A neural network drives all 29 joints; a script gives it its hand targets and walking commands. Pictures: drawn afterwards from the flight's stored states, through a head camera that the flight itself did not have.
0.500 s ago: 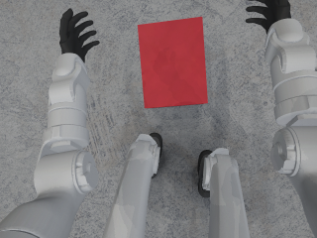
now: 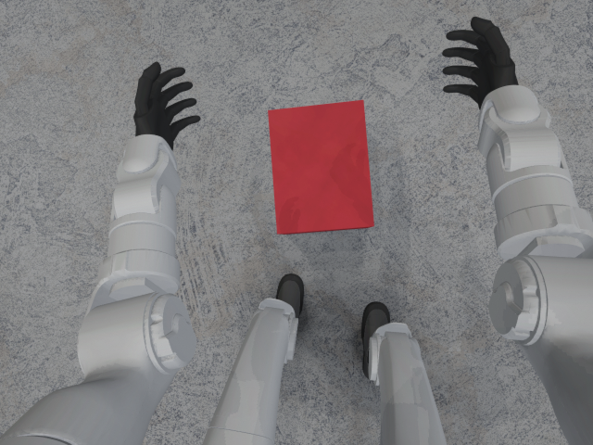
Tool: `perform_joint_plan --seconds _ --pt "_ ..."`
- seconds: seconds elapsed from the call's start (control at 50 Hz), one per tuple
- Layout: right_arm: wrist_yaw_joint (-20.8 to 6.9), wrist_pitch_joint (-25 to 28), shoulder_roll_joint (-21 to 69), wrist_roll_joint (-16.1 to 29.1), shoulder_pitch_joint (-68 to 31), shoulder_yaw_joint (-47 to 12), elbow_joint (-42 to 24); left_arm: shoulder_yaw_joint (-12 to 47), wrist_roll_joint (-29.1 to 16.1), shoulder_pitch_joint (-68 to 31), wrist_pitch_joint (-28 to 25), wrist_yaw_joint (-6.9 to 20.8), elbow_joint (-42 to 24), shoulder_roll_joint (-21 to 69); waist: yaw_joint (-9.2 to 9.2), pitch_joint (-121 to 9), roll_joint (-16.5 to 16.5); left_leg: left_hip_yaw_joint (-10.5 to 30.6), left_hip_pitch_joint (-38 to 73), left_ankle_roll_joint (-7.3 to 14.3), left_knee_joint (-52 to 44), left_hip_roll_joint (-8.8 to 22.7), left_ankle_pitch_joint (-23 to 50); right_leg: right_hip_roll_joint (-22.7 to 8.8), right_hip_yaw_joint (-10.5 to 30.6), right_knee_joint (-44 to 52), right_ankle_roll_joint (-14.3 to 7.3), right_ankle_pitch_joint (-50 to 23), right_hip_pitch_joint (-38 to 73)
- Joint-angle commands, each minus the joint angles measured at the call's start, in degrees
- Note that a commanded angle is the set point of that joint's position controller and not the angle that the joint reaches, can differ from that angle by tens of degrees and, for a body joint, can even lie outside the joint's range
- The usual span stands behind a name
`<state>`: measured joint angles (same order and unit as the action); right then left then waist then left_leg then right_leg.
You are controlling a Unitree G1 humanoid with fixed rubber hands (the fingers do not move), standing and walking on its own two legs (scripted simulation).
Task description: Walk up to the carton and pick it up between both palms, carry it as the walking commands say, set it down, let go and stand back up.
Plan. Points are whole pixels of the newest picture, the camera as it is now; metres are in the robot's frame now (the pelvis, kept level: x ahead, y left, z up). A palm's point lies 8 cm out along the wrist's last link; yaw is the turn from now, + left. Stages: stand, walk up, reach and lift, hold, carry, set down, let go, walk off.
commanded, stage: let go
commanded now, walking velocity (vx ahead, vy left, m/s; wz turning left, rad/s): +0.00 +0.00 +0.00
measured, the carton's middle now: (320, 173) +0.50 +0.08 -0.59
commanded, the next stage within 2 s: stand in 1.32 s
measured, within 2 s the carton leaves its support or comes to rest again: neither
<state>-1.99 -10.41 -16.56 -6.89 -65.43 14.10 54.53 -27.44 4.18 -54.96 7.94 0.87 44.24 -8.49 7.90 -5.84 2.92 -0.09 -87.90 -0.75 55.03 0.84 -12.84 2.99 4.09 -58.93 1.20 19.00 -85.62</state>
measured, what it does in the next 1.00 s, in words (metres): rises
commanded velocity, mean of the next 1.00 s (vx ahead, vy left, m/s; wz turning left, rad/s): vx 0.00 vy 0.00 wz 0.00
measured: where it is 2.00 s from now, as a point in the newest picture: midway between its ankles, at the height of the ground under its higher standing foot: (329, 339)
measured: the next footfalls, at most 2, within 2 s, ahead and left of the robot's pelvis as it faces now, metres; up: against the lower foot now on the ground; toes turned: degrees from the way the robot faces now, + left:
none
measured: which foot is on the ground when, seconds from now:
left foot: down 0.00-1.00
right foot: down 0.00-1.00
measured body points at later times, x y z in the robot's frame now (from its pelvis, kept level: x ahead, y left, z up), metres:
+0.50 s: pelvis +0.05 +0.01 +0.08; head +0.21 +0.01 +0.50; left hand +0.31 +0.27 -0.01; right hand +0.39 -0.17 -0.02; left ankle +0.09 +0.12 -0.63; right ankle +0.05 -0.12 -0.63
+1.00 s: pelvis +0.09 -0.01 +0.11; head +0.11 -0.01 +0.56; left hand +0.25 +0.23 +0.03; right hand +0.27 -0.24 +0.03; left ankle +0.09 +0.12 -0.63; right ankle +0.05 -0.12 -0.63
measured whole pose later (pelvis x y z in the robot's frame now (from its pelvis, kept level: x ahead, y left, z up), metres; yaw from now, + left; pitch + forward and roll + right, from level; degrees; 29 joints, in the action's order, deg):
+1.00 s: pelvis +0.09 -0.01 +0.11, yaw +2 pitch -1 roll +1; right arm -3.5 -4.8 -11.7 -1.3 13.5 2.8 24.4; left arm -2.9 1.1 12.6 5.2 4.9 23.8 -11.9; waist 0.4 4.0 1.1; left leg 2.0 -10.9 -1.3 23.5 0.0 -12.0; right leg 1.1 2.1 -24.8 -0.8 17.3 -6.9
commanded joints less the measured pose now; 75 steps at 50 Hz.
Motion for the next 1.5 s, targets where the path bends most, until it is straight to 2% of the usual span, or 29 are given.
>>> perform_joint_plan --seconds 0.0,0.06,0.12,0.2,0.26,0.36,0.42,0.5,0.58,0.66,0.78,0.88,1.04,1.16,1.3,1.32,1.34,1.38,1.42,1.48 --pt "1.08 1.17 -3.37 -1.8 -8.8 1.26 -6.45 -0.15 1.84 -6.09 -1.4 0.68 -5.51 -5.92 1.91 -50.11 3.43 -3.7 37.33 -2.25 -0.92 -2.5 20.23 1.82 -3.62 6.28 1.16 -12.7 22.43" --pt "2.97 1.17 -0.98 -2.96 -1.06 1.52 -11.87 1.27 2.46 1.49 -1.71 2.01 -8.66 -7.08 1.28 -55.61 3.26 -3.69 41.7 -1.76 -1.21 -3.14 25.06 2.14 -3.48 6.8 1.91 -19.19 29.07" --pt "5.32 1.29 2.11 -2.56 7.98 0.27 -20.4 4.18 2.15 10.47 -2.13 3.72 -15.34 -8.92 0.42 -60.49 2.31 -3.18 48.31 -1.0 -1.79 -3.82 31.09 2.52 -3.31 8.14 2.54 -25.25 35.34" --pt "7.58 1.43 5.6 0.25 18.31 -2.88 -30.67 8.96 0.31 20.14 -2.43 6.31 -22.42 -11.62 0.19 -58.35 -0.13 -1.5 57.7 -0.02 -4.33 -3.93 32.7 2.27 -3.13 11.73 2.65 -23.5 38.26" --pt "7.54 2.34 4.01 0.9 25.64 -3.06 -35.11 12.12 -0.85 27.09 -2.48 7.39 -24.08 -11.33 -0.87 -52.09 -1.62 -0.21 64.29 -0.29 -7.71 -3.59 29.69 1.85 -3.41 14.91 1.88 -18.53 38.82" --pt "5.45 5.08 4.03 1.31 38.21 -4.68 -29.92 16.74 -3.2 38.41 -4.07 7.63 -21.24 -7.8 -2.26 -34.56 -2.54 0.76 67.68 -1.56 -14.03 -2.38 20.32 0.92 -4.63 20.35 0.54 -9.36 38.8" --pt "4.61 6.67 3.9 1.48 44.9 -5.03 -27.19 19.07 -4.05 44.6 -5.28 6.95 -20.52 -6.77 -3.24 -26.27 -2.68 1.13 69.21 -1.99 -17.13 -1.77 17.14 0.56 -5.02 23.29 0.15 -7.15 41.66" --pt "3.76 8.58 3.27 2.47 54.05 -6.14 -25.55 21.11 -4.52 52.69 -6.73 5.36 -21.24 -6.62 -4.18 -19.21 -4.08 1.5 73.65 -2.2 -20.21 -1.38 18.0 0.02 -4.61 26.68 -0.24 -8.53 47.32" --pt "2.86 9.96 2.73 3.79 61.54 -7.44 -27.42 22.31 -4.64 59.56 -7.54 4.12 -24.34 -6.76 -4.76 -13.58 -4.65 1.47 78.39 -2.1 -23.13 -1.45 19.03 -0.11 -3.95 30.15 -0.45 -10.64 54.62" --pt "1.52 10.36 1.71 4.86 64.65 -8.21 -30.34 22.16 -4.61 60.56 -7.42 3.69 -25.07 -7.69 -4.98 -6.91 -3.24 0.89 79.14 -1.82 -26.5 -1.99 15.4 0.01 -3.63 34.02 -0.23 -10.27 61.16" --pt "-0.21 9.09 0.63 5.19 73.27 -9.11 -33.45 22.81 -4.14 65.68 -6.19 3.94 -25.71 -7.77 -6.38 -1.46 -1.84 0.27 84.61 -0.87 -30.06 -3.11 15.33 -0.58 -3.3 38.15 0.13 -14.06 68.52" --pt "-1.24 7.37 0.85 5.52 76.49 -10.43 -35.11 22.8 -3.38 67.09 -4.51 3.92 -25.61 -8.51 -6.66 2.98 -1.34 -0.09 86.93 0.02 -31.45 -4.02 13.91 -1.5 -2.93 39.76 0.54 -15.51 71.06" --pt "-1.6 5.07 1.26 5.54 76.29 -9.85 -36.0 22.67 -2.62 66.23 -1.9 3.88 -25.4 -9.78 -7.26 6.41 -1.46 -0.32 88.39 0.47 -31.45 -4.77 12.13 -1.56 -2.93 39.58 0.93 -16.72 72.77" --pt "-0.47 5.89 -0.45 6.96 77.53 -10.51 -34.63 22.84 -3.19 65.49 2.45 2.09 -26.39 -9.42 -7.24 5.03 -1.23 -0.28 85.47 0.23 -30.73 -5.13 12.19 -1.1 -4.08 37.7 0.96 -20.1 73.94" --pt "-0.25 6.04 -2.22 8.03 78.26 -11.9 -33.53 23.74 -4.11 65.66 4.64 0.7 -26.45 -9.37 -7.61 4.13 -1.34 1.13 81.67 0.26 -28.54 -4.76 11.61 -0.59 -4.89 35.36 1.3 -18.56 73.16" --pt "1.74 7.0 -6.21 3.58 75.46 -10.3 -25.61 22.4 -2.45 64.06 0.01 -1.45 -19.28 -16.82 -6.76 6.21 3.97 1.61 75.7 -0.58 -27.09 0.74 7.93 -4.93 -0.77 37.54 0.84 -7.77 71.39" --pt "2.49 7.5 -6.95 3.36 77.09 -9.9 -24.93 22.25 -1.74 63.84 -2.33 -2.0 -18.6 -16.8 -8.21 6.05 3.56 1.49 75.76 -0.52 -27.07 0.14 4.19 -5.52 1.24 38.72 0.08 -2.32 71.34" --pt "2.81 8.59 -7.6 3.41 77.1 -9.66 -22.24 22.5 -1.38 62.87 -4.83 -1.86 -17.19 -15.83 -8.87 6.83 -0.21 2.4 75.13 0.02 -28.57 0.38 -0.43 -5.72 2.17 38.89 -1.06 2.95 70.19" --pt "2.64 9.5 -7.9 3.83 74.93 -9.7 -20.89 22.71 -1.62 63.02 -6.0 -1.35 -15.41 -15.34 -8.24 5.86 -3.08 3.72 74.34 0.66 -29.68 1.4 0.01 -5.36 1.4 37.19 -1.17 -0.85 72.24" --pt "2.57 10.14 -8.16 4.28 73.49 -9.7 -18.94 22.72 -1.98 64.04 -6.84 -1.18 -12.65 -16.25 -7.69 3.88 -3.45 4.49 75.12 0.86 -29.48 2.34 8.0 -5.48 1.19 35.63 -0.71 -9.63 75.84"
